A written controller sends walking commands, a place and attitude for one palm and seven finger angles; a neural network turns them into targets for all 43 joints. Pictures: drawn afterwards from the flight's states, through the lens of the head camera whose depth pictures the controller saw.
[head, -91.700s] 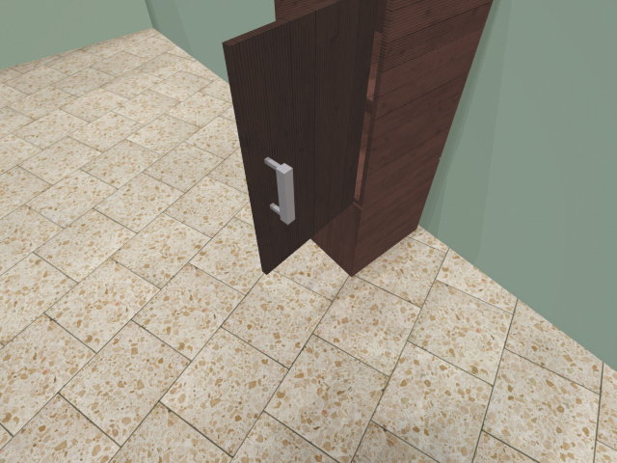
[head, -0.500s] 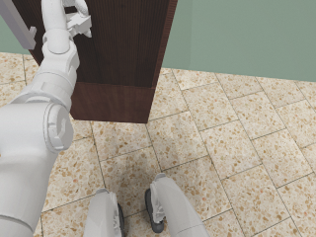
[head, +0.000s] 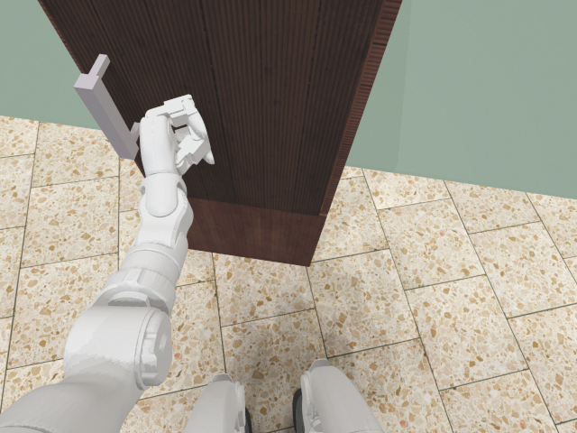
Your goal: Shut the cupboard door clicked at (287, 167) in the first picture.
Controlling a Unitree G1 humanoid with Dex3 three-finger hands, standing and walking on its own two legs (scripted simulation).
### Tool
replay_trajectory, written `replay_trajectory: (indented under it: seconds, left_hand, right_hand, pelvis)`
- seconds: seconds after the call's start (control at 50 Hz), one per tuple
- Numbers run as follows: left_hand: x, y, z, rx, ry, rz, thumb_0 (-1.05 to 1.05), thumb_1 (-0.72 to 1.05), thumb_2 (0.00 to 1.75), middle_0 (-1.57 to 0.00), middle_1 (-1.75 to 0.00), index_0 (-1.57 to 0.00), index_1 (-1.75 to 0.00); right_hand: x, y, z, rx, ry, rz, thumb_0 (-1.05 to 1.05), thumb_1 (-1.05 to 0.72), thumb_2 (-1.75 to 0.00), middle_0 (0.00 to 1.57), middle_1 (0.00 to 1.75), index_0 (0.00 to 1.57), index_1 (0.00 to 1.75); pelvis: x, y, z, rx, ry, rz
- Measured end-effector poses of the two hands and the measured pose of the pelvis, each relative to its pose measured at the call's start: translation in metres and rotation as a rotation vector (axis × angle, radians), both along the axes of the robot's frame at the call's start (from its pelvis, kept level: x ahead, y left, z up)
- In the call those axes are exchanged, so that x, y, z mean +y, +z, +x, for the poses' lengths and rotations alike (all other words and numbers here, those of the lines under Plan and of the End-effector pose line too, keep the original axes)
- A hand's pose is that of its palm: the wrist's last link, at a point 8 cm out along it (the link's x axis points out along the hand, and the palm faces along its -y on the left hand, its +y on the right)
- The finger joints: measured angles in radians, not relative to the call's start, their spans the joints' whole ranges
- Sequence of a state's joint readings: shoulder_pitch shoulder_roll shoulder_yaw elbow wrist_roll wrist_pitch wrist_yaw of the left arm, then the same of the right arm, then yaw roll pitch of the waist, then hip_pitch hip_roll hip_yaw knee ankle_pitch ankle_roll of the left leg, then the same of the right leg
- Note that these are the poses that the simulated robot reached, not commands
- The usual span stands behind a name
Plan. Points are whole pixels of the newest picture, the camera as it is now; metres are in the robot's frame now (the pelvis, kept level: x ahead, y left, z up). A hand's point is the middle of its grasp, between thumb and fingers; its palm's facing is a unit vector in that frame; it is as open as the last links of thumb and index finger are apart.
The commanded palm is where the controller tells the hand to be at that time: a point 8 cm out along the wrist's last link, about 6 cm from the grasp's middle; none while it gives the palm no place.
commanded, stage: draw the hand back to the body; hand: left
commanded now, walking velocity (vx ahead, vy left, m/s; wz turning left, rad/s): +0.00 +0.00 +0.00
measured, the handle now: (116, 110) +0.56 +0.20 +0.05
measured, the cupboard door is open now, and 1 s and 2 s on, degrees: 0 0 0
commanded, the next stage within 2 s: step back with the hand held close in 1.58 s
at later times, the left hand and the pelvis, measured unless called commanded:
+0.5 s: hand (128, 192) +0.38 +0.14 +0.14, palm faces +0.00 -1.00 -0.04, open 3.1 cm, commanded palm +0.34 +0.20 +0.15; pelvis +0.04 +0.00 +0.06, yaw +2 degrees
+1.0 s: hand out of the picture +0.26 +0.24 +0.22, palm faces +0.32 -0.89 -0.32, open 4.5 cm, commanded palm +0.21 +0.29 +0.24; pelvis +0.03 +0.01 +0.10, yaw +1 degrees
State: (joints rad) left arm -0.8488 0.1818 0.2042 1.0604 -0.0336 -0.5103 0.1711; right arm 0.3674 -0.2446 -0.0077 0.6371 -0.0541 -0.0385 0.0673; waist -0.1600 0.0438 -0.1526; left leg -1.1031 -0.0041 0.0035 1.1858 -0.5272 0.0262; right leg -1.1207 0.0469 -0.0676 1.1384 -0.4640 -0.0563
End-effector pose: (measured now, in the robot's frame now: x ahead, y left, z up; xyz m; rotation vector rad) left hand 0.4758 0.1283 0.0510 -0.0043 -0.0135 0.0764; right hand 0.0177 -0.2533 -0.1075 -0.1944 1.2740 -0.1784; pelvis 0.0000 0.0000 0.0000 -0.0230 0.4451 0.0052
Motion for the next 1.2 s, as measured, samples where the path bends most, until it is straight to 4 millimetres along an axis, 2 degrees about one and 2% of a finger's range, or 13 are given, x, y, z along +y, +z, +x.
replay_trajectory:
  seconds: [0.08,0.14,0.24,0.32,0.4,0.54,0.64,0.72,0.78,0.94,1.2]
  left_hand:
    - [-0.003,0.016,0.002,-0.066,-0.037,0.027,0.01,0.89,0.90,-1.30,-1.50,-1.30,-1.50]
    - [0.002,0.022,-0.007,-0.046,-0.052,0.054,0.01,0.90,0.90,-1.30,-1.50,-1.30,-1.50]
    - [0.030,0.030,-0.046,0.058,-0.005,0.050,0.01,0.90,0.90,-1.30,-1.50,-1.30,-1.50]
    - [0.052,0.057,-0.081,0.002,0.032,0.044,0.02,0.90,0.90,-1.30,-1.50,-1.30,-1.50]
    - [0.060,0.086,-0.101,-0.104,-0.010,0.063,0.02,0.90,0.90,-1.30,-1.50,-1.30,-1.50]
    - [0.064,0.087,-0.133,0.040,-0.077,0.076,0.01,0.90,0.90,-1.27,-1.46,-1.26,-1.46]
    - [0.082,0.114,-0.165,0.067,-0.004,0.214,0.02,0.90,0.90,-1.18,-1.36,-1.18,-1.37]
    - [0.105,0.138,-0.186,0.038,0.090,0.259,0.02,0.90,0.90,-1.09,-1.26,-1.08,-1.26]
    - [0.118,0.149,-0.201,0.029,0.146,0.271,0.01,0.90,0.90,-1.01,-1.18,-1.01,-1.18]
    - [0.139,0.168,-0.242,0.024,0.216,0.307,0.01,0.90,0.90,-0.80,-0.94,-0.79,-0.95]
    - [0.187,0.228,-0.304,-0.099,0.397,0.482,0.01,0.90,0.90,-0.44,-0.56,-0.44,-0.56]
  right_hand:
    - [-0.005,0.005,0.031,-0.033,0.009,-0.004,0.00,-0.90,-0.90,0.20,0.30,0.20,0.30]
    - [-0.005,0.012,0.053,-0.070,-0.006,0.014,0.00,-0.90,-0.90,0.20,0.30,0.20,0.29]
    - [0.002,0.034,0.090,-0.153,-0.006,0.055,0.00,-0.91,-0.90,0.20,0.30,0.20,0.29]
    - [0.006,0.053,0.120,-0.231,0.041,0.056,0.00,-0.91,-0.90,0.20,0.30,0.20,0.29]
    - [0.006,0.063,0.149,-0.308,0.094,0.034,0.00,-0.90,-0.90,0.20,0.30,0.20,0.30]
    - [0.012,0.088,0.183,-0.456,0.095,0.028,0.01,-0.90,-0.90,0.20,0.30,0.20,0.30]
    - [0.024,0.109,0.192,-0.523,0.073,0.029,0.01,-0.90,-0.90,0.20,0.30,0.20,0.29]
    - [0.036,0.119,0.194,-0.544,0.097,0.036,0.01,-0.90,-0.90,0.20,0.30,0.20,0.29]
    - [0.044,0.123,0.193,-0.549,0.121,0.042,0.01,-0.90,-0.90,0.20,0.30,0.20,0.30]
    - [0.055,0.128,0.184,-0.561,0.146,0.054,0.01,-0.90,-0.90,0.20,0.30,0.20,0.30]
    - [0.056,0.129,0.184,-0.586,0.164,0.059,0.01,-0.90,-0.90,0.20,0.30,0.20,0.30]
  pelvis:
    - [-0.002,0.005,0.015,-0.007,0.001,0.001]
    - [-0.002,0.015,0.026,-0.029,-0.012,0.007]
    - [-0.004,0.039,0.041,-0.097,-0.026,0.021]
    - [-0.007,0.054,0.047,-0.157,-0.006,0.024]
    - [-0.007,0.056,0.047,-0.202,0.025,0.012]
    - [-0.003,0.066,0.042,-0.277,0.020,0.018]
    - [-0.001,0.079,0.038,-0.349,0.011,0.029]
    - [0.001,0.087,0.033,-0.403,0.016,0.027]
    - [0.003,0.092,0.029,-0.436,0.021,0.025]
    - [0.010,0.100,0.026,-0.490,0.019,0.022]
    - [0.014,0.104,0.028,-0.512,0.020,0.018]
